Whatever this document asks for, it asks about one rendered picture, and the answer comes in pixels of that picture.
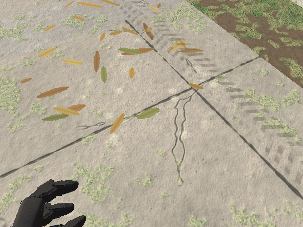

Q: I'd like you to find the left robot hand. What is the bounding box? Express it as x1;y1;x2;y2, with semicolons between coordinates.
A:
10;179;86;227

